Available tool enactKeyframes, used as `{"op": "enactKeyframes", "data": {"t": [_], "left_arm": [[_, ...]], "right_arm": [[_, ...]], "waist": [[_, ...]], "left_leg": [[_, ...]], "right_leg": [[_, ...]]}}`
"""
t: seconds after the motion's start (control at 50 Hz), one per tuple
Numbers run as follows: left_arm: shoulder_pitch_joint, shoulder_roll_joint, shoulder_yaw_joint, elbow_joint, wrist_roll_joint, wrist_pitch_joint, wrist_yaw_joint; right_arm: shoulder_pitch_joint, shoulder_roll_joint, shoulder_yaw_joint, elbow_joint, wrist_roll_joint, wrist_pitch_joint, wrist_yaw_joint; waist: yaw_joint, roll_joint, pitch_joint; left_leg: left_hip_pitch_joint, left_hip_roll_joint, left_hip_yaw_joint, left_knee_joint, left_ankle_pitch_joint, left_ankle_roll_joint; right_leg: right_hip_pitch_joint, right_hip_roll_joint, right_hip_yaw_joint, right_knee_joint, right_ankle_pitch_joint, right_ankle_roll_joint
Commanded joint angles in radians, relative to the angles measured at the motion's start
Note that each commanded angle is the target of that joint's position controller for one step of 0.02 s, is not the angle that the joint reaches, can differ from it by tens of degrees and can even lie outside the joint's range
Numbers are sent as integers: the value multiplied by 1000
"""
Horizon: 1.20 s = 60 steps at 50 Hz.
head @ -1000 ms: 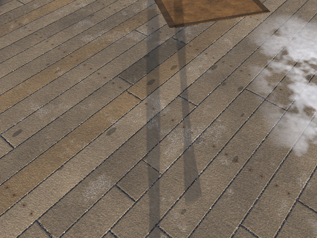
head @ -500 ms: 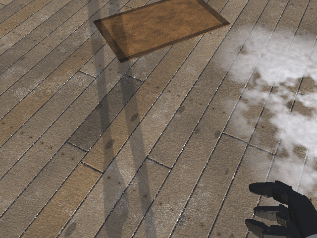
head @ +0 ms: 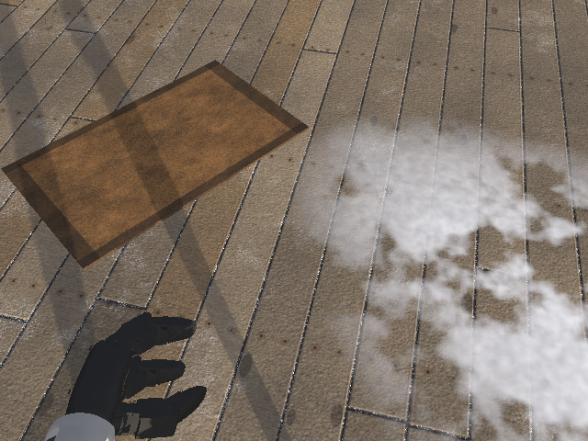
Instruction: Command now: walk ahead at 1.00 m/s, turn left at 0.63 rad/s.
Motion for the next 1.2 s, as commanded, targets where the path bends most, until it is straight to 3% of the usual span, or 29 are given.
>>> {"op": "enactKeyframes", "data": {"t": [0.02,0.04,0.06,0.1,0.12,0.14,0.16,0.18,0.26,0.34,0.36,0.38,0.4,0.42,0.44,0.48,0.54,0.6,0.68,0.72,0.78,0.9,0.94,0.96,0.98,1.0,1.04,1.08,1.2], "left_arm": [[563,328,123,78,52,8,50],[506,274,120,70,17,16,48],[427,180,98,70,4,10,45],[387,99,80,97,-5,-2,37],[393,100,78,109,-18,-10,39],[393,80,75,122,-33,-15,35],[258,81,92,96,-74,-20,42],[210,84,93,85,-79,-18,51],[167,175,121,88,-73,4,97],[169,250,144,77,-117,22,89],[156,237,140,68,-117,25,78],[204,151,117,80,-92,26,61],[336,59,90,62,-33,22,44],[458,167,93,34,-58,10,34],[353,257,110,23,-72,9,33],[246,231,109,6,-50,32,58],[287,212,113,29,-48,64,66],[291,139,92,50,-47,70,76],[290,92,74,62,-65,97,75],[233,141,90,33,-75,103,73],[197,188,107,-8,-88,104,64],[339,145,113,13,-89,103,27],[391,199,136,18,-72,100,29],[397,338,171,-9,-66,97,42],[462,317,167,-17,-38,89,36],[467,298,165,-12,-28,79,34],[376,261,163,-32,-73,88,48],[341,240,156,-52,-91,112,67],[355,256,166,-74,-81,139,93]], "right_arm": [[-45,-19,-2,-160,39,-12,-11],[-120,-111,-19,-179,29,1,-21],[-208,-125,-25,-181,15,13,-24],[-237,-95,-30,-160,-7,43,-16],[-194,-70,-31,-171,-17,62,-10],[-211,-61,-32,-177,-24,79,-8],[-251,-57,-40,-220,66,75,-20],[-311,-57,-34,-246,72,75,-21],[-364,-44,-24,-277,12,55,25],[-227,-182,-81,-273,14,79,43],[-109,-241,-111,-249,13,84,32],[-124,-268,-118,-241,22,85,11],[-269,-346,-111,-313,-3,77,0],[-312,-357,-105,-401,-49,54,17],[-371,-321,-104,-439,-22,52,29],[-440,-252,-83,-445,23,55,18],[-493,-225,-75,-454,-1,73,-15],[-433,-186,-53,-420,-12,83,-46],[-482,-94,-6,-385,-38,93,-46],[-487,-139,-19,-372,-47,92,-36],[-468,-173,-35,-357,-39,105,-43],[-524,-163,-48,-358,0,128,-66],[-508,-144,-53,-353,16,121,-69],[-518,-109,-47,-400,-33,110,-65],[-644,-126,-47,-431,-42,92,-64],[-638,-129,-50,-422,-25,85,-60],[-611,-115,-50,-382,-14,92,-66],[-623,-110,-51,-382,-10,95,-64],[-629,-117,-53,-350,2,83,-58]], "waist": [[270,-220,-409],[260,-178,-338],[231,-83,-164],[173,-6,-35],[131,-104,-46],[116,-105,-33],[98,-188,-17],[92,-151,2],[90,-68,-9],[-5,-77,-120],[-72,-34,-169],[-43,137,-93],[122,400,-85],[132,321,-426],[98,132,-394],[141,-35,-200],[186,-4,-142],[149,-1,-223],[147,84,-208],[114,139,-117],[81,151,-51],[141,131,-103],[160,25,-80],[112,-267,-69],[213,-266,-108],[201,-154,-134],[161,-53,-130],[144,-72,-134],[154,-110,-139]], "left_leg": [[-750,-13,22,881,-2,74],[-839,14,16,971,70,81],[-867,62,23,933,150,70],[-791,93,39,856,136,39],[-764,95,46,834,114,19],[-761,104,51,806,106,12],[-804,143,16,784,133,-5],[-809,149,36,716,168,-11],[-540,56,178,275,563,-23],[-279,-45,221,222,506,73],[-106,-62,202,170,560,112],[-24,-28,111,83,696,143],[57,148,-246,165,1304,278],[220,361,-687,-15,990,462],[155,326,-676,-93,689,418],[-94,234,-553,-110,509,317],[-327,176,-353,-76,806,280],[-325,159,-213,-11,1057,250],[-407,133,-100,-66,709,188],[-423,160,-115,-108,482,199],[-305,242,-184,-105,428,231],[-192,265,-94,26,708,182],[-314,158,22,219,508,59],[-611,2,147,479,92,-57],[-804,-98,46,666,-190,-81],[-838,-65,-18,762,-158,-76],[-855,-32,-34,765,-24,-89],[-805,-37,-30,738,54,-106],[-773,-70,-45,514,156,-129]], "right_leg": [[976,-473,675,-160,-631,-111],[870,-457,776,-253,-533,-133],[735,-404,548,-222,-249,-125],[545,-298,227,-204,377,-84],[512,-316,155,-182,532,-93],[482,-306,100,-188,597,-83],[482,-275,40,-217,536,-88],[435,-276,6,-259,485,-87],[311,-172,-218,-236,473,-45],[381,-199,-217,79,732,-8],[316,-178,-210,291,617,20],[162,-70,-192,559,-110,70],[-90,87,-131,960,-686,119],[-177,121,123,1086,-604,116],[-175,81,162,1024,-504,92],[-177,26,161,859,-386,90],[-35,-6,128,687,-374,109],[-2,-15,67,592,-259,140],[143,-55,56,406,-104,137],[131,-46,41,353,-128,122],[17,-48,36,324,-264,104],[136,0,-55,103,-250,60],[283,-40,91,-139,71,-15],[438,-284,456,-134,521,-151],[533,-352,593,-165,661,-297],[572,-313,536,-147,619,-279],[578,-216,417,-110,561,-184],[540,-166,395,-120,522,-158],[551,-123,447,-125,375,-135]]}}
